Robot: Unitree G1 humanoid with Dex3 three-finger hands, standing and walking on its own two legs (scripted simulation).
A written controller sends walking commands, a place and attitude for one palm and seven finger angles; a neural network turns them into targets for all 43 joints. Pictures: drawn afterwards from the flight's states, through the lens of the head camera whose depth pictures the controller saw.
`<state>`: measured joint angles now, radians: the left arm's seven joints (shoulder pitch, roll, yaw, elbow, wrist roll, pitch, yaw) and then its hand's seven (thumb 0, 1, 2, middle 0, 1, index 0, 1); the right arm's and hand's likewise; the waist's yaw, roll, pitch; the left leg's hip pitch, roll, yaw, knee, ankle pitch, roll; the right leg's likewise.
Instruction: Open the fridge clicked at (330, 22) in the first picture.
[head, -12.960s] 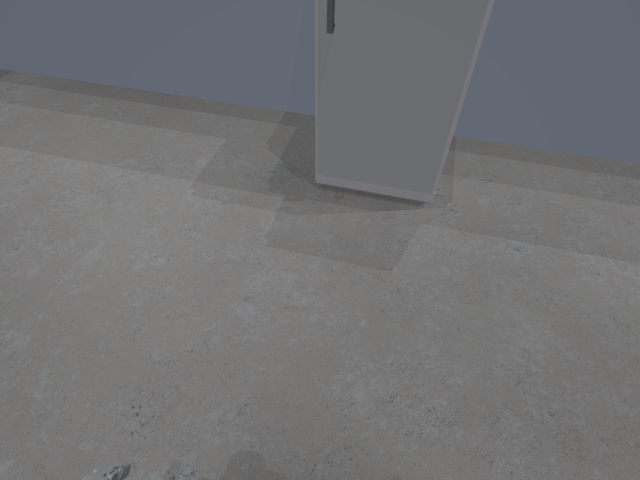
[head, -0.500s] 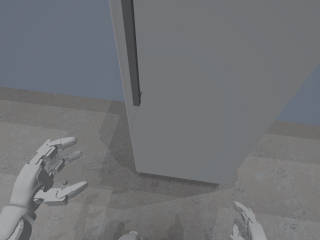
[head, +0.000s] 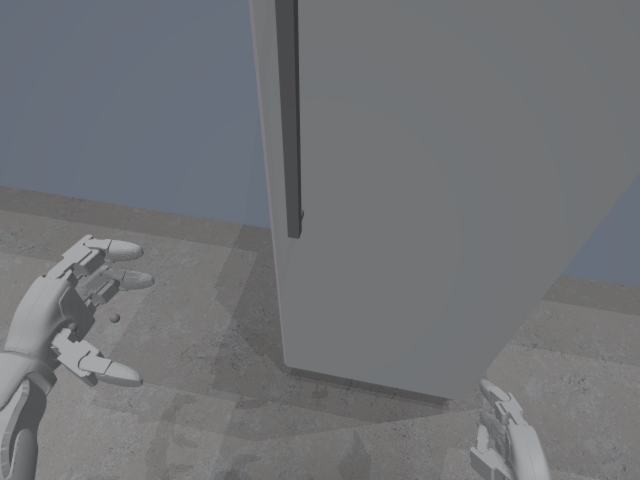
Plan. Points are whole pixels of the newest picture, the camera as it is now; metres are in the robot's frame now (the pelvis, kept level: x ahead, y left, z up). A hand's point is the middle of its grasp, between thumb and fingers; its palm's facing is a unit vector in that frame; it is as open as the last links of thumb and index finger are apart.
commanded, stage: raise the hand to about handle height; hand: left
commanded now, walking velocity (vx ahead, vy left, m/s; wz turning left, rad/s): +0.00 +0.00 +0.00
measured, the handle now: (293, 92) +0.53 +0.09 +0.24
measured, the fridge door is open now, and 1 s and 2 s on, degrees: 0 0 0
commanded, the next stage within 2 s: move the hooked fingers beside the handle in 0.80 s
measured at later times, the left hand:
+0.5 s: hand (109, 270) +0.28 +0.26 +0.15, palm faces -0.06 -0.99 -0.09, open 14.0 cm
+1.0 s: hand (121, 265) +0.29 +0.25 +0.15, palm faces -0.04 -1.00 -0.06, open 14.0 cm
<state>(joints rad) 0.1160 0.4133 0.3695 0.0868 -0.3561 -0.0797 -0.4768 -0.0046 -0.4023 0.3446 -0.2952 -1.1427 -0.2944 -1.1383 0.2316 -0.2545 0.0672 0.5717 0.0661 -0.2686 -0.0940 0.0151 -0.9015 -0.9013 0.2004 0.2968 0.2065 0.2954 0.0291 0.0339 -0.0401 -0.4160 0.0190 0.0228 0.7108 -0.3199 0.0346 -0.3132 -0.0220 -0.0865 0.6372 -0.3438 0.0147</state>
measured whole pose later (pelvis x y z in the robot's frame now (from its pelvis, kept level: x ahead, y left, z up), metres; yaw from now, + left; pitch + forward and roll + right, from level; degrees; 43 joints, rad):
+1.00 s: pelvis +0.01 -0.02 +0.01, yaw +0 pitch +0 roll -1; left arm -0.08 0.47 0.44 0.27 -0.36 0.00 -0.56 -0.01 -0.50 0.30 -0.30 -1.20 -0.30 -1.20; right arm 0.24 -0.27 0.06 0.60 0.08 -0.23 -0.11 0.02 -0.90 -0.90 0.20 0.30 0.21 0.30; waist 0.03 0.05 -0.02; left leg -0.31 0.02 0.03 0.58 -0.27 0.01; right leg -0.23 -0.01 -0.08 0.54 -0.32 -0.01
